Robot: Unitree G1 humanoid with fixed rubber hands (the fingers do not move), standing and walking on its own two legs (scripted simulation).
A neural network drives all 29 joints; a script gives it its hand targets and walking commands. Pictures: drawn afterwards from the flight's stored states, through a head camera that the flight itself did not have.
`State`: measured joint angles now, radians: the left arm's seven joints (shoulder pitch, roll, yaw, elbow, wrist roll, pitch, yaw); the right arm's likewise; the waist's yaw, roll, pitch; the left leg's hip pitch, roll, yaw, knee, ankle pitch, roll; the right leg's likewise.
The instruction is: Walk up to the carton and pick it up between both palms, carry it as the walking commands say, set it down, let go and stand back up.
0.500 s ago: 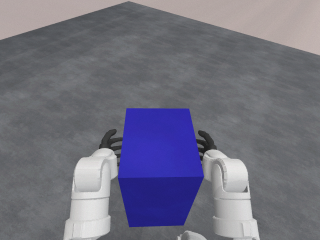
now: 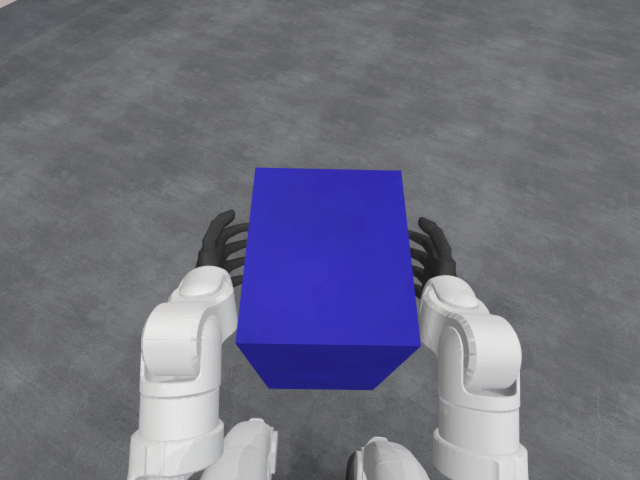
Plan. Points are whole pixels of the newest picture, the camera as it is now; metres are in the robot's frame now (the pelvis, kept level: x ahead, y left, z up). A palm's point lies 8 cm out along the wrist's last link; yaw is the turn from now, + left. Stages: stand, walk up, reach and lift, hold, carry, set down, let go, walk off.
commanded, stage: carry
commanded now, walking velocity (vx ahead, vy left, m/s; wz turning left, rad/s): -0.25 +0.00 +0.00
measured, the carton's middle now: (324, 297) +0.31 +0.00 +0.02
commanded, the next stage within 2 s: none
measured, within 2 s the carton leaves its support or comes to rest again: neither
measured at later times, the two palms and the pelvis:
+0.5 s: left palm out of the picture +0.07 +0.14 +0.08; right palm out of the picture +0.08 -0.11 +0.07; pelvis -0.23 +0.00 -0.01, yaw +0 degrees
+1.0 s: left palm out of the picture -0.19 +0.15 +0.06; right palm out of the picture -0.17 -0.09 +0.08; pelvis -0.46 +0.00 +0.00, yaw +2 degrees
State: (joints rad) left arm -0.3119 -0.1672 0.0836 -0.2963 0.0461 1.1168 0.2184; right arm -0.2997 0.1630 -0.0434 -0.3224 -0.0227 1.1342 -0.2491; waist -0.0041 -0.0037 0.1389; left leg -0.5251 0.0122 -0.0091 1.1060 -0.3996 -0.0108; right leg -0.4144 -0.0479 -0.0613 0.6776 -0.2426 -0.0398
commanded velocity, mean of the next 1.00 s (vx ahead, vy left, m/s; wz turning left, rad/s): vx -0.25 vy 0.00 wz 0.00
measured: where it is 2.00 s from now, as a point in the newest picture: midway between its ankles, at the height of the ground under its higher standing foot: outside the picture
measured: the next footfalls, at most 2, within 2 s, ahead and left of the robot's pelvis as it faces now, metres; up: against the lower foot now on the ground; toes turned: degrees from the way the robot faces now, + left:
left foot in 0.12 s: -0.05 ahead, +0.14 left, +0.00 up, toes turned +2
right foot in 0.48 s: -0.21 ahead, -0.11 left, +0.00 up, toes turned -4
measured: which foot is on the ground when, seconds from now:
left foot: up 0.00-0.10, down 0.12-0.52, up 0.54-0.86, down 0.88-1.00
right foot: down 0.00-0.16, up 0.18-0.46, down 0.48-0.92, up 0.94-1.00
